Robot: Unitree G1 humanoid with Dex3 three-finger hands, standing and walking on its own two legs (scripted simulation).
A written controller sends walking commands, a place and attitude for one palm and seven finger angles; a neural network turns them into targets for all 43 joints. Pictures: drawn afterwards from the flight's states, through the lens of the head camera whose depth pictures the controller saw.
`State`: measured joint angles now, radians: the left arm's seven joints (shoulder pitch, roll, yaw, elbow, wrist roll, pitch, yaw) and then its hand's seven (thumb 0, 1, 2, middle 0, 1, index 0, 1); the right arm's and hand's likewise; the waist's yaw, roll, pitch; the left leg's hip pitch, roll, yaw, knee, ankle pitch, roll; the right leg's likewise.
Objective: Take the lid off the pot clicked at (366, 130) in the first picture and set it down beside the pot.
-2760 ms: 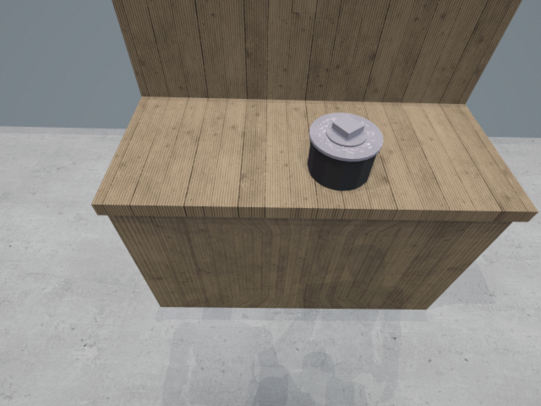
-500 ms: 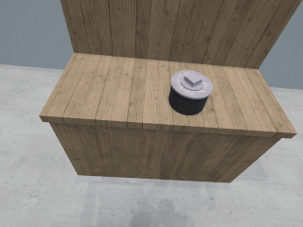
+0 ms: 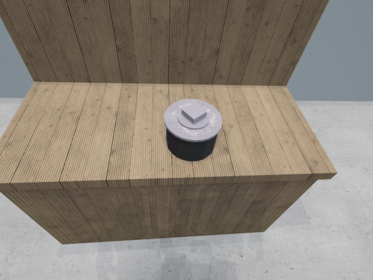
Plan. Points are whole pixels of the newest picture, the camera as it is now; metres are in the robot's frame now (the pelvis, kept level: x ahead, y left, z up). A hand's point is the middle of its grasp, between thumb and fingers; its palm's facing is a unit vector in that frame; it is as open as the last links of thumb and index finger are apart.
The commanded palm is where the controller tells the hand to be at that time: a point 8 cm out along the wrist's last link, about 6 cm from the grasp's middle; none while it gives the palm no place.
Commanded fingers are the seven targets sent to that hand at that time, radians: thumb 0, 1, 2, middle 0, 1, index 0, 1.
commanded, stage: come to a stop and stand still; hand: left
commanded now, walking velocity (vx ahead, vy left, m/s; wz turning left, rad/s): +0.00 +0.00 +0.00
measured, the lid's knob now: (194, 112) +0.54 +0.00 +0.03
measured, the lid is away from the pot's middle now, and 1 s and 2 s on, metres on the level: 0.00 0.00 0.00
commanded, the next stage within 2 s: none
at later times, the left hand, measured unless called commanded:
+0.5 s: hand out of the picture +0.10 +0.15 -0.17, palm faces +0.09 -0.97 -0.23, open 7.4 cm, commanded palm none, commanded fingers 0.00 0.90 0.90 -0.20 -0.30 -0.20 -0.30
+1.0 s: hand out of the picture +0.04 +0.23 -0.16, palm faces +0.03 -0.97 -0.23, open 7.4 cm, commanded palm none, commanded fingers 0.00 0.90 0.90 -0.20 -0.30 -0.20 -0.30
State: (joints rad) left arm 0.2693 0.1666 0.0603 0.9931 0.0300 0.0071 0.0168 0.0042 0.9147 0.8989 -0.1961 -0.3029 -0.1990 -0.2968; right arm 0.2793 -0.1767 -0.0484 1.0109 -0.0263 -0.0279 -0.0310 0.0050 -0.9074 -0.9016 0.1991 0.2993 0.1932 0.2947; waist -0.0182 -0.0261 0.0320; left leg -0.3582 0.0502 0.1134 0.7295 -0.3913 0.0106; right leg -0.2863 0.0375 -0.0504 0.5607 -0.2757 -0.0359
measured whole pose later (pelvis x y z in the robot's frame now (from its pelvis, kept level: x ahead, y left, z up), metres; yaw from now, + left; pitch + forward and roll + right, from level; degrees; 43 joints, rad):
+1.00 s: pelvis +0.02 +0.04 +0.00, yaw +0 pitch -1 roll -1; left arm 0.37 0.18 0.00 0.94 0.03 0.03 0.02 0.01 0.91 0.90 -0.20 -0.30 -0.20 -0.30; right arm 0.28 -0.18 -0.02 0.88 -0.02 0.01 -0.01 -0.02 -0.94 -0.90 0.20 0.30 0.20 0.30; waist 0.01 0.03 -0.02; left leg -0.30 -0.07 0.11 0.54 -0.24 0.11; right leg -0.31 -0.02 0.03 0.58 -0.29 -0.01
